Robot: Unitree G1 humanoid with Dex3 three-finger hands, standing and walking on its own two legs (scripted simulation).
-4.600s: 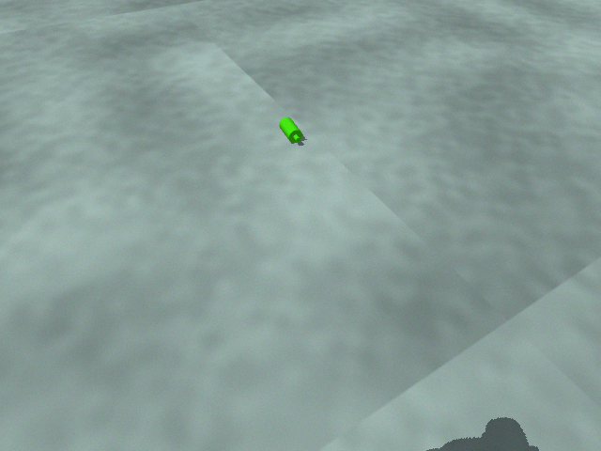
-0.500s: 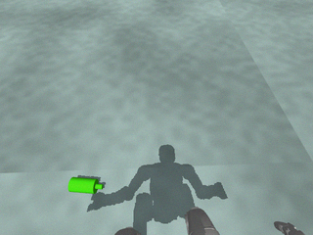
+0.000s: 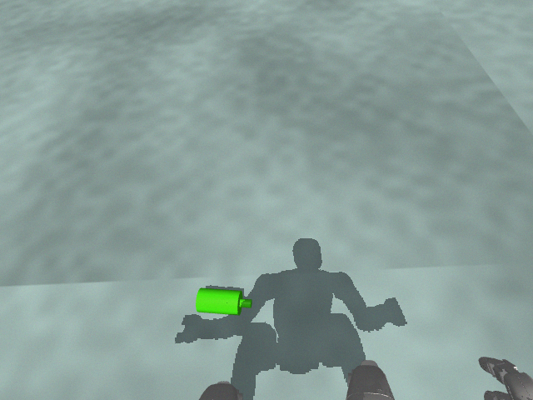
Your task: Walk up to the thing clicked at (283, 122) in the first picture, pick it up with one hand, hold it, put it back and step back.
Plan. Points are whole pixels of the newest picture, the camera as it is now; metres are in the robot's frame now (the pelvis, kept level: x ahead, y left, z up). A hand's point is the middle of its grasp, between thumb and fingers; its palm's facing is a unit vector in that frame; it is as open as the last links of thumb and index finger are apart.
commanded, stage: walk up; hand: left
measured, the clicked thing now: (225, 301) +0.51 +0.22 -0.67
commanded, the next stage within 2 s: stand in 1.82 s
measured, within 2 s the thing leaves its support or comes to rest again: neither
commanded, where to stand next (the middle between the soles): +0.09 +0.01 m, yaw -7 degrees
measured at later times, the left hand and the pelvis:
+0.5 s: hand out of the picture +0.11 +0.33 -0.12, palm faces -0.13 -0.93 -0.35, open 7.4 cm; pelvis +0.00 +0.08 +0.03, yaw -5 degrees
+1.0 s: hand out of the picture +0.13 +0.31 -0.10, palm faces -0.15 -0.92 -0.35, open 7.4 cm; pelvis +0.00 +0.06 +0.05, yaw -8 degrees
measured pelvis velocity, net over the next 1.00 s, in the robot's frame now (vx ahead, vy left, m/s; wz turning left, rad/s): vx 0.00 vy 0.06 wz -0.15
